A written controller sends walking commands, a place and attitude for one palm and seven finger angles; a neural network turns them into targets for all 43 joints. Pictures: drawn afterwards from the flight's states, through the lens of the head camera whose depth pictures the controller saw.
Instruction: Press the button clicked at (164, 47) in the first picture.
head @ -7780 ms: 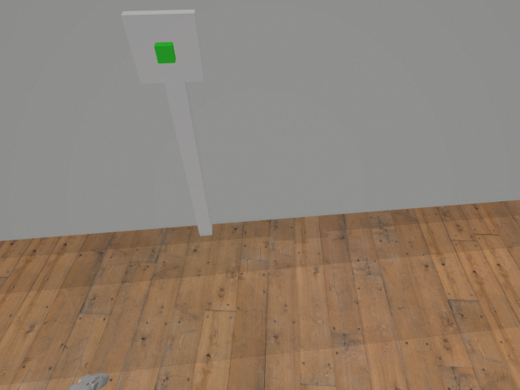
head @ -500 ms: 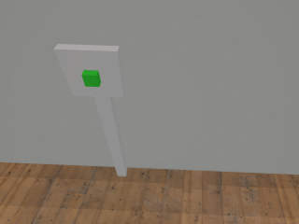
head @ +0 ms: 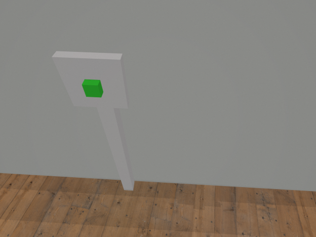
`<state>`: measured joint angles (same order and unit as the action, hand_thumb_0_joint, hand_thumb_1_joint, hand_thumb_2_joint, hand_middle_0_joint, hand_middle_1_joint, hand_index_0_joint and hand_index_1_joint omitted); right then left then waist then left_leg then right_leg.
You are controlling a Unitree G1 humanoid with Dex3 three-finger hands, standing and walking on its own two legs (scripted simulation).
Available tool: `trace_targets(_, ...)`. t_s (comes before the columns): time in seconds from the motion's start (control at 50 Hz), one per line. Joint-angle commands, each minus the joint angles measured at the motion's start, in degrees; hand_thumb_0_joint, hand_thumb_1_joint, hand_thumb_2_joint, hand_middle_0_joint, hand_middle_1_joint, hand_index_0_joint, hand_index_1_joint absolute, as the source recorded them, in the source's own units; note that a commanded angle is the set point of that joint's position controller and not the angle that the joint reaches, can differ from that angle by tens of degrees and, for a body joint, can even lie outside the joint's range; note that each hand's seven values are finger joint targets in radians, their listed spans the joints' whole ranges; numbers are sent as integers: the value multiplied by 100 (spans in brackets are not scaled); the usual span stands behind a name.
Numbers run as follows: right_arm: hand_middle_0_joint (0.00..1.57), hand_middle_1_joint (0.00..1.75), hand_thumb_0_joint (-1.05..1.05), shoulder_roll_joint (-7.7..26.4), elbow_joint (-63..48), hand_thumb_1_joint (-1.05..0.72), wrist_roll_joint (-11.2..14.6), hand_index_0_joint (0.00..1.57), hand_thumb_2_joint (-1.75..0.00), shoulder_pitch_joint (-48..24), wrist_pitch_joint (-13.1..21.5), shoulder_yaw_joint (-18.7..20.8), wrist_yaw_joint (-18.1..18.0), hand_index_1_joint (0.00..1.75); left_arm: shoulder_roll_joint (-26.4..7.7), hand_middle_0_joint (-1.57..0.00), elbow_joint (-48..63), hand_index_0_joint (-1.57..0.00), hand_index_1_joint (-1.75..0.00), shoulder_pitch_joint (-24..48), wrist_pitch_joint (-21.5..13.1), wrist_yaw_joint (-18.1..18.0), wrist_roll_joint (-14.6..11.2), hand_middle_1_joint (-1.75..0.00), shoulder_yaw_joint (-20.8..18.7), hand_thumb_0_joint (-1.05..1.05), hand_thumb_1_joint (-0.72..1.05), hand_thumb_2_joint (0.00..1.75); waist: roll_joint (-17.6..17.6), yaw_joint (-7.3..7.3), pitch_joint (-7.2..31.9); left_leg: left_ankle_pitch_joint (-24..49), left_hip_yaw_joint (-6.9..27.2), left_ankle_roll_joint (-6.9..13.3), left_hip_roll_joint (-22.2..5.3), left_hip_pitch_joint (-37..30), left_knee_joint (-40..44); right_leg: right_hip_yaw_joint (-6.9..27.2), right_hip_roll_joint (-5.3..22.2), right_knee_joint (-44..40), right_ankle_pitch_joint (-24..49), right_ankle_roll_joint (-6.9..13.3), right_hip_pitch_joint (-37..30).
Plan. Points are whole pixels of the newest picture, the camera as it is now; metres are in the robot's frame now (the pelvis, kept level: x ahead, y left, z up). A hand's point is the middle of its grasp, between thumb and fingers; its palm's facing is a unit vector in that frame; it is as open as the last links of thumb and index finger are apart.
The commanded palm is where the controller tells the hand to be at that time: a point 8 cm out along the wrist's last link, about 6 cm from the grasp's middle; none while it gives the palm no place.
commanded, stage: come to a stop and stand still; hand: left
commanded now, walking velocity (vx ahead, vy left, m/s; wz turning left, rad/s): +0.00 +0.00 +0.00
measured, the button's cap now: (93, 87) +0.48 +0.22 +0.12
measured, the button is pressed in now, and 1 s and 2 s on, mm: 0 0 0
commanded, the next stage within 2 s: look again from close up in 0.28 s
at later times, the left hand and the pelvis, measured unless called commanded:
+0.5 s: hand out of the picture -0.02 +0.17 -0.17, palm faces -0.01 -0.98 -0.19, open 7.4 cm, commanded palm none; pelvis +0.00 +0.01 +0.00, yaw -2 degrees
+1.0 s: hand out of the picture -0.01 +0.23 -0.17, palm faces +0.04 -0.98 -0.19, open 7.4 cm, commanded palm +0.08 +0.27 -0.07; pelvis -0.02 +0.05 +0.00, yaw -1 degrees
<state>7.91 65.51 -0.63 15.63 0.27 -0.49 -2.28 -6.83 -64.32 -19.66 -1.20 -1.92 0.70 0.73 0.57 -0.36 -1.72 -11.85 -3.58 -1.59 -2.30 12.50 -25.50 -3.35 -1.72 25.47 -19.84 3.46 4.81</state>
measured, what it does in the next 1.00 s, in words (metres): shifts its weight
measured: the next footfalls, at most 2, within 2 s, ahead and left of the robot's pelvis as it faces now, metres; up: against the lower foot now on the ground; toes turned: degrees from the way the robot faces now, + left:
none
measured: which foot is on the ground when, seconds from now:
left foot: down 0.00-1.00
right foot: down 0.00-1.00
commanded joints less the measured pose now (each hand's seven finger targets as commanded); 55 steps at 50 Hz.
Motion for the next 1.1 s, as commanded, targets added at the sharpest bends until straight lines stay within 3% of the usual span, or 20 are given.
trace_targets(0.0,20,30,0,452,-121,-90,4,20,-90,321,98,86,-12,30,-576,-20,104,-20,-30,-541,-67,-71,8,-30,-137,0,90,90,33,-4,-159,1211,286,261,-399,-384,108,632,799,-547,2445,-142,503)
trace_targets(0.34,20,30,0,530,-146,-90,9,20,-90,219,85,72,-38,30,-655,-20,121,-20,-30,-471,-39,-64,-1,-30,-168,0,90,90,48,-12,-289,1202,307,253,-409,-395,143,611,800,-640,2480,-183,422)
trace_targets(0.36,20,30,0,635,-649,-90,46,20,-90,-542,140,111,33,30,-743,-20,3,-20,-30,-947,-218,-306,86,-30,-185,0,90,90,269,-252,-587,518,-79,108,-251,315,-1467,1391,1296,-798,5802,-763,774)
trace_targets(0.38,20,30,0,322,-850,-90,29,20,-90,-153,57,107,79,30,-981,-20,304,-20,-30,-657,-280,-271,98,-30,-217,0,90,90,320,138,-308,-850,298,267,-36,798,-1703,1264,1515,-363,6314,-542,263)
trace_targets(0.4,20,30,0,353,-807,-90,-34,20,-90,-137,38,124,94,30,-1012,-20,404,-20,-30,-448,-300,-234,100,-30,-244,0,90,90,-91,109,-127,-873,166,344,-11,784,-1688,1146,1609,-160,6837,-331,81)
trace_targets(0.42,20,30,0,281,-837,-90,-4,20,-90,22,42,118,79,30,-932,-20,419,-20,-30,-416,-293,-206,85,-30,-190,0,90,90,79,211,90,-920,128,337,-37,687,-1472,908,1415,-11,6391,28,-3)
trace_targets(0.46,20,30,0,348,-838,-90,17,20,-90,297,100,123,91,30,-883,-20,558,-20,-30,-275,-284,-187,56,-30,-173,0,90,90,650,274,570,-406,86,310,90,261,-762,707,1133,319,5762,213,-223)
trace_targets(0.5,20,30,0,574,-754,-90,-10,20,-90,596,165,155,76,30,-756,-20,651,-20,-30,-175,-197,-193,16,-30,-152,0,90,90,96,279,692,1431,377,418,-193,-331,-432,534,801,731,4120,52,88)
trace_targets(0.52,20,30,0,712,-776,-90,-24,20,-90,506,171,144,42,30,-645,-20,654,-20,-30,-294,-122,-195,-17,-30,-145,0,90,90,-267,127,588,2115,748,582,-537,-374,-450,526,625,567,2679,-42,451)
trace_targets(0.58,20,30,0,598,-887,-90,-17,20,-90,95,97,83,22,30,-663,-20,581,-20,-30,-291,1,-149,17,-30,-114,0,90,90,-489,-17,-432,863,877,594,-463,351,-74,616,499,-71,758,-29,784)
trace_targets(0.64,20,30,0,658,-904,-90,-36,20,-90,154,73,81,63,30,-683,-20,590,-20,-30,-201,31,-104,23,-30,-88,0,90,90,-51,7,-616,-90,920,555,-378,466,226,667,481,-213,128,-26,948)
trace_targets(0.82,20,30,0,867,-878,-90,-45,20,-90,203,106,102,89,30,-766,-20,622,-20,-30,-182,73,-27,39,-30,-84,0,90,90,-262,-49,-272,-923,1221,641,-489,456,818,487,457,-45,-25,-88,792)
trace_targets(0.92,20,30,0,817,-761,-90,-16,20,-90,281,155,93,71,30,-774,-20,519,-20,-30,-198,42,-22,26,-30,-72,0,90,90,-204,-45,-35,-93,1100,640,-466,129,646,524,539,-136,346,-113,716)
trace_targets(0.94,20,30,0,943,-1086,-90,48,20,-90,-254,163,96,91,30,-826,-20,421,-20,-30,-524,-88,-236,95,-30,-61,0,90,90,30,-191,-326,1110,745,429,-405,293,-597,849,822,-571,1745,-186,920)
trace_targets(0.96,20,30,0,1848,-3019,-90,309,20,-90,103,1002,383,-92,30,-2498,-23,9617,-23,-33,3548,-1223,-315,-1031,-33,-1198,0,90,90,-1131,724,2793,1544,652,311,179,-1656,-104,185,297,139,2021,-110,918)
trace_targets(0.98,20,30,0,1236,-2596,-90,277,20,-90,-286,1608,15,-279,30,-2143,-25,8564,-25,-36,1047,-966,-515,-617,-36,-1010,0,90,90,-2125,37,2868,2126,717,137,-186,-2267,116,33,159,827,992,-41,1148)
trace_targets(1.0,20,30,0,1203,-2138,-90,258,20,-90,-388,1757,125,-333,30,-1523,-28,7938,-28,-39,851,-684,-805,-741,-39,-683,0,90,90,-1576,203,2341,1461,846,-95,-215,-1503,322,-97,158,996,316,-123,1432)
trace_targets(1.02,20,30,0,928,-2022,-90,345,20,-90,-229,1741,121,-211,30,146,-31,6108,-31,-42,-1021,-82,-726,-762,-42,319,0,90,90,-996,289,1138,785,957,74,-229,-901,476,-139,175,1083,-33,-187,2012)
trace_targets(1.04,20,30,0,1222,-2540,-90,371,20,-90,-258,1740,210,-173,30,-30,-34,7361,-34,-45,-86,-253,-614,-1102,-45,255,0,90,90,-757,271,520,74,1071,122,-151,-250,393,-197,225,923,-1,-203,1933)
trace_targets(1.08,20,30,0,1358,-2806,-90,264,20,-90,-448,1784,303,-197,30,-532,-39,7054,-39,-51,-76,-807,-417,-981,-51,-253,0,90,90,125,403,45,-922,974,224,63,637,-174,-247,177,537,-103,-214,2293)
